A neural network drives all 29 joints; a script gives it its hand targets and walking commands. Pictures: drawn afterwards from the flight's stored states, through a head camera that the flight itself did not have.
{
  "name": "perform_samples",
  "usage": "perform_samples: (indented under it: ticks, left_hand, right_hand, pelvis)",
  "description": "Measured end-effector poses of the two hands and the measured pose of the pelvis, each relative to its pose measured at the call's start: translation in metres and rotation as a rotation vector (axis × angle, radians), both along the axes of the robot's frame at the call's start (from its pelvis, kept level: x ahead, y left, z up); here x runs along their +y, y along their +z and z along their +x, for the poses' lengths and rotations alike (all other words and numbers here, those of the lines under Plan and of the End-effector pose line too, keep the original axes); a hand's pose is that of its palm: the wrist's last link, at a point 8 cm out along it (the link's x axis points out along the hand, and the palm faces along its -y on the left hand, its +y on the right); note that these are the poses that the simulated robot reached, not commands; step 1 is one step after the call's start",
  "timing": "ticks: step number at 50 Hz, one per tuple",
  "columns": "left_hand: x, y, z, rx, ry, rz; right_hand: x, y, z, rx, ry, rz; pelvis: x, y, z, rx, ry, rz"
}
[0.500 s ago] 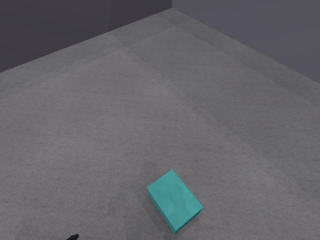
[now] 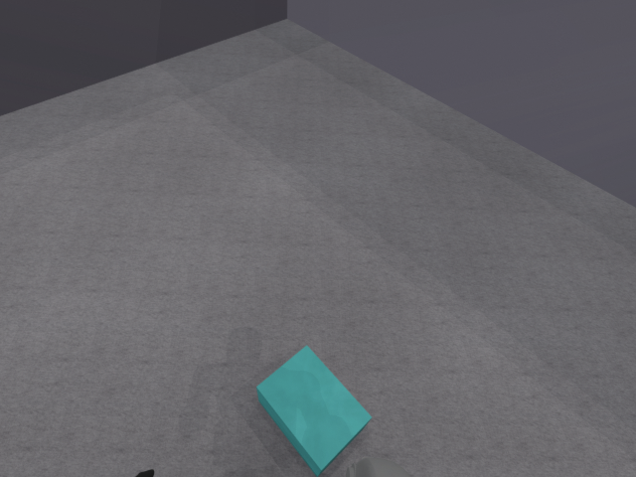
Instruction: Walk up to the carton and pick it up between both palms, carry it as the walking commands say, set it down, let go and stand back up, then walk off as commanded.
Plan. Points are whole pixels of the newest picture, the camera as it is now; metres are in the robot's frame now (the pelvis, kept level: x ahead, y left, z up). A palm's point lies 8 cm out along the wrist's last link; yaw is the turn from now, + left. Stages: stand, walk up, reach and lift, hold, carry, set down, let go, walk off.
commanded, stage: walk up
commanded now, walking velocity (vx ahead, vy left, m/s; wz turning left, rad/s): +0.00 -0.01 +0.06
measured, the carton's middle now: (311, 408) +0.37 -0.02 -0.68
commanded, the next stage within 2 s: none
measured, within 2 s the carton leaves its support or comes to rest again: neither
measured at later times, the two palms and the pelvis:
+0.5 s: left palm out of the picture +0.09 +0.21 -0.12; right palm out of the picture +0.08 -0.28 -0.11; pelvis +0.00 -0.03 +0.01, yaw -1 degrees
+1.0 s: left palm out of the picture +0.07 +0.18 -0.10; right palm out of the picture +0.07 -0.32 -0.13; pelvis -0.01 -0.08 +0.01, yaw +3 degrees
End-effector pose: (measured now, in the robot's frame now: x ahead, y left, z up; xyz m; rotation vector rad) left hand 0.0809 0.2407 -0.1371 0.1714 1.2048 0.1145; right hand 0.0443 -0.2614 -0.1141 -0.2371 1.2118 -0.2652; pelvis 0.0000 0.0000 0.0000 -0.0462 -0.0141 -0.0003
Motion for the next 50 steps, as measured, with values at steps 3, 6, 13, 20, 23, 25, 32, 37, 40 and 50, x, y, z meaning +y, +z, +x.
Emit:
perform_samples:
  ticks: [3,6,13,20,23,25,32,37,40,50]
  left_hand:
    - [-0.009,0.002,0.009,-0.010,-0.015,0.018]
    - [-0.021,0.006,0.021,-0.036,-0.030,0.041]
    - [-0.038,0.031,0.026,-0.079,-0.033,0.071]
    - [-0.037,0.035,0.018,-0.075,-0.018,0.068]
    - [-0.034,0.026,0.015,-0.069,-0.015,0.047]
    - [-0.031,0.017,0.014,-0.067,-0.016,0.028]
    - [-0.027,0.011,0.006,-0.048,-0.001,0.004]
    - [-0.033,0.013,0.007,-0.057,-0.002,0.019]
    - [-0.042,0.017,0.011,-0.074,-0.004,0.039]
    - [-0.064,0.036,-0.013,-0.078,0.055,0.100]
  right_hand:
    - [-0.008,-0.008,-0.001,0.006,-0.011,0.020]
    - [-0.019,-0.019,0.003,-0.001,-0.020,0.047]
    - [-0.032,-0.009,0.028,-0.052,0.001,0.084]
    - [-0.029,0.000,0.041,-0.077,0.029,0.100]
    - [-0.025,0.002,0.039,-0.081,0.038,0.081]
    - [-0.022,0.002,0.036,-0.080,0.040,0.064]
    - [-0.017,0.006,0.018,-0.044,0.034,0.038]
    - [-0.024,0.000,0.018,-0.045,0.035,0.051]
    - [-0.032,-0.007,0.018,-0.046,0.037,0.071]
    - [-0.056,-0.014,0.028,-0.036,0.090,0.132]
  pelvis:
    - [-0.010,-0.003,0.005,0.000,-0.013,0.019]
    - [-0.024,-0.007,0.011,-0.008,-0.022,0.041]
    - [-0.044,0.008,0.012,-0.023,-0.022,0.053]
    - [-0.044,0.014,0.006,-0.038,-0.012,0.045]
    - [-0.039,0.011,0.004,-0.042,-0.011,0.024]
    - [-0.034,0.006,0.002,-0.046,-0.013,0.004]
    - [-0.027,0.006,-0.001,-0.055,-0.001,0.007]
    - [-0.036,0.005,-0.001,-0.054,-0.001,0.023]
    - [-0.047,0.002,-0.002,-0.054,0.001,0.044]
    - [-0.081,0.009,-0.006,-0.043,0.062,0.081]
